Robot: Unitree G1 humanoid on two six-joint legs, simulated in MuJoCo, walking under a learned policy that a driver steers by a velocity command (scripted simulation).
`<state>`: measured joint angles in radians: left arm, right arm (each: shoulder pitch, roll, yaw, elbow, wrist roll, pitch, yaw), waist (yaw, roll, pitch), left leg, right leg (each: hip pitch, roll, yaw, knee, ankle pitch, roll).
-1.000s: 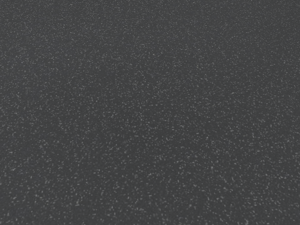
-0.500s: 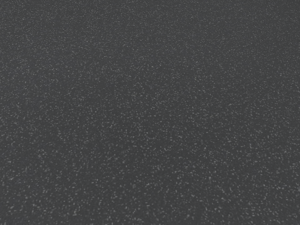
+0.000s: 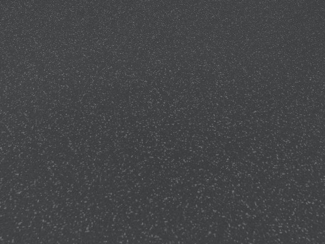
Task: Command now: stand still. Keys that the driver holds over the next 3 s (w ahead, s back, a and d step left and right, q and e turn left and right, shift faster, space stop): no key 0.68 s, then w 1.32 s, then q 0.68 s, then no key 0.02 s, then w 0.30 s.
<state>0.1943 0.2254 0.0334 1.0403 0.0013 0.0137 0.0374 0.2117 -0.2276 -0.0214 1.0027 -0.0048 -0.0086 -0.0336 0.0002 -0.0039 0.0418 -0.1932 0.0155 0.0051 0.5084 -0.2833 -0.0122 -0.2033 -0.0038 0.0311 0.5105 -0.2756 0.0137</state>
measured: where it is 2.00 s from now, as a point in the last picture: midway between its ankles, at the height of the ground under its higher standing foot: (170, 232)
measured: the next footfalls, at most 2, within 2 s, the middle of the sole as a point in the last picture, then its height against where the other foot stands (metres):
left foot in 1.36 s outside the picture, level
right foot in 1.92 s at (196, 193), level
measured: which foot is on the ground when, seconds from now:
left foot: down 0.00-0.96, up 0.98-1.00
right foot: down 0.00-1.00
